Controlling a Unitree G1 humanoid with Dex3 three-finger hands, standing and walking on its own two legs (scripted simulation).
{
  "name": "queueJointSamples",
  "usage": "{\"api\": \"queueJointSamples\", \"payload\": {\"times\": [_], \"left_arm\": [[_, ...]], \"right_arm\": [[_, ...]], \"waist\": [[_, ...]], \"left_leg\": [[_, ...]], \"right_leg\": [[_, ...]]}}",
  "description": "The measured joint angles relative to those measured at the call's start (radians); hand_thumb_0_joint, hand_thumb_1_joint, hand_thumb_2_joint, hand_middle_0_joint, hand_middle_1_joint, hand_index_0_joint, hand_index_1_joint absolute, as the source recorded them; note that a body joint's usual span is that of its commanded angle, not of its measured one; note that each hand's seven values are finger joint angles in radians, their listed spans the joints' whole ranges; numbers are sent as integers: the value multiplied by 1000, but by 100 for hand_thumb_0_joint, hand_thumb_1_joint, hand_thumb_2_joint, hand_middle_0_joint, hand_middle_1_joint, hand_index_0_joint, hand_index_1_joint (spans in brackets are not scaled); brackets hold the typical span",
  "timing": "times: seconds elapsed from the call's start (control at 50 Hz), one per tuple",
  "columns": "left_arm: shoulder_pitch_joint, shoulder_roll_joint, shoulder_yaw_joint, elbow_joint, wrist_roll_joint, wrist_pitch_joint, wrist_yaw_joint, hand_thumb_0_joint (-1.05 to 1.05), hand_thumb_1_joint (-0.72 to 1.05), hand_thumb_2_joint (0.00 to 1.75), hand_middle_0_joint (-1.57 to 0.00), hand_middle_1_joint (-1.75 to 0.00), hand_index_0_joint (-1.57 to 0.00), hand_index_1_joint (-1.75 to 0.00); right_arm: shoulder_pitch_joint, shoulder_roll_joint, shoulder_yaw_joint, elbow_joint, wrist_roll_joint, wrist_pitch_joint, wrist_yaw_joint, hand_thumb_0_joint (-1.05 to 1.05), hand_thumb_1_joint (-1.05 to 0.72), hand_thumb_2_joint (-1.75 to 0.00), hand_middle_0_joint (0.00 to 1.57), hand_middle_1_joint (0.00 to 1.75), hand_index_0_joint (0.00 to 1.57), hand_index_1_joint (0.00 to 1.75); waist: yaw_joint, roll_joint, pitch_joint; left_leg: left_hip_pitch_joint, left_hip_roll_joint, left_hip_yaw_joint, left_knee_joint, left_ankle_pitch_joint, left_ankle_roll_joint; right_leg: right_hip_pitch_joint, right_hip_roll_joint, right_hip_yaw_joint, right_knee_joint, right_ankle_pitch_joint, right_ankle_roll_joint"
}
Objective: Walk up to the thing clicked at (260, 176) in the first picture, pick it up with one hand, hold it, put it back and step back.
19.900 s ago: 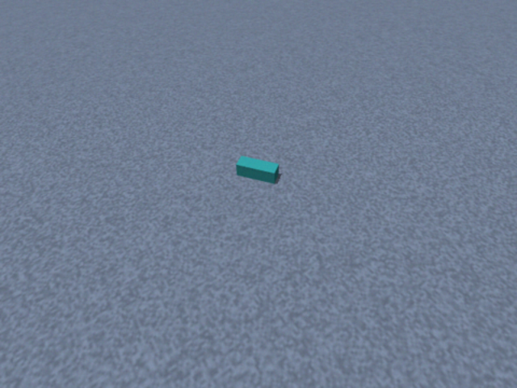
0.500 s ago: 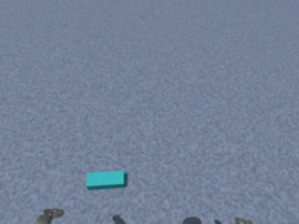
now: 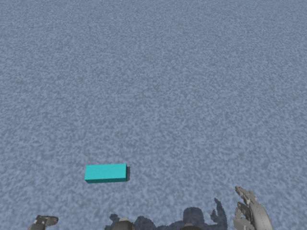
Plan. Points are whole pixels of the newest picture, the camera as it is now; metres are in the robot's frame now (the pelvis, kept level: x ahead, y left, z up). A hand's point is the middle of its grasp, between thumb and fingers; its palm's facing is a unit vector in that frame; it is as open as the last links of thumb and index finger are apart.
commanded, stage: rise first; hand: left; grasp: from above
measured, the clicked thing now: (107, 173) +0.48 +0.26 -0.65
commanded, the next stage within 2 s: none
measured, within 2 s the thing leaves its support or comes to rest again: neither
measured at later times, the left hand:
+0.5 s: hand out of the picture +0.16 +0.29 -0.23, palm faces -0.34 -0.73 -0.60, open 14.4 cm
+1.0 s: hand (82, 196) +0.31 +0.30 -0.41, palm faces -0.49 -0.22 -0.85, open 14.1 cm
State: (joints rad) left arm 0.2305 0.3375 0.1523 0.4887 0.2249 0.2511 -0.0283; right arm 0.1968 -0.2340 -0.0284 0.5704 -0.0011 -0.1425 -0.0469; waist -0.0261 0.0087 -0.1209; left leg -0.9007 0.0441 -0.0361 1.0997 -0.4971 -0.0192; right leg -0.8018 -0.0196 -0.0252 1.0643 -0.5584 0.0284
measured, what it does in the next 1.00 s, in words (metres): lowers itself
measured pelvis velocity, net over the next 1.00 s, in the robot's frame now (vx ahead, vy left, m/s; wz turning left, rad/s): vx -0.10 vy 0.00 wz -0.10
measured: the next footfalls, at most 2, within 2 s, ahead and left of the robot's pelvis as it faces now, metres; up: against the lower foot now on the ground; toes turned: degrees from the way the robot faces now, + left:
none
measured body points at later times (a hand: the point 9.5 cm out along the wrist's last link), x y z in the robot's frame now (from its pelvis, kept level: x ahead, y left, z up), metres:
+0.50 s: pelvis -0.04 +0.00 -0.09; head +0.11 +0.02 +0.34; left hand +0.17 +0.33 -0.19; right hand +0.16 -0.26 -0.17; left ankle +0.02 +0.13 -0.66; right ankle -0.03 -0.14 -0.66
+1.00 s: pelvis -0.10 +0.00 -0.28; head +0.12 +0.02 +0.11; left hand +0.33 +0.31 -0.36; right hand -0.01 -0.28 -0.41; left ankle +0.01 +0.13 -0.66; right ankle -0.03 -0.14 -0.66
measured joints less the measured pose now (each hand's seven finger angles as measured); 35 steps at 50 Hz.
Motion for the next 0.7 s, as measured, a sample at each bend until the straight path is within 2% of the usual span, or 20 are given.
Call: {"api": "queueJointSamples", "payload": {"times": [0.28, 0.36, 0.46, 0.6, 0.7], "left_arm": [[66, 1, -11, -131, 36, 3, 20, 0, -57, 100, -7, -106, -6, -106], [33, 19, -16, -90, 69, -26, 29, 0, -58, 100, -8, -105, -7, -106], [-100, 72, -3, 55, 154, -124, 32, 0, -59, 101, -8, -104, -7, -105], [-303, 141, -3, 151, 321, -291, 44, 0, -59, 103, -10, -104, -8, -105], [-476, 185, 17, 261, 440, -351, 80, 0, -59, 104, -9, -105, -8, -107]], "right_arm": [[3, 6, 0, -26, -3, -14, 8, 2, -91, -89, 20, 30, 20, 30], [-6, 2, 5, -25, -5, -31, 7, 2, -92, -90, 20, 30, 20, 30], [-40, -16, 2, -14, -12, -66, 18, 1, -93, -90, 20, 30, 20, 30], [-102, -50, -18, 42, -13, -70, 39, 1, -93, -90, 20, 30, 20, 30], [-130, -58, -27, 77, -11, -38, 61, 1, -94, -90, 20, 30, 20, 30]], "waist": [[-2, 7, -14], [-2, 10, -22], [-3, 0, -40], [-2, -3, -61], [0, 5, -55]], "left_leg": [[-151, 4, -11, 133, -37, 1], [-211, 2, -15, 182, -46, 1], [-373, -2, -15, 311, -73, -1], [-658, 0, -24, 551, -121, -6], [-840, 5, -36, 696, -134, -9]], "right_leg": [[-145, 5, -3, 129, -38, 1], [-205, 4, -4, 182, -52, 1], [-372, 1, 4, 329, -91, 0], [-658, 8, 11, 582, -152, 2], [-839, 19, 11, 732, -170, 0]]}}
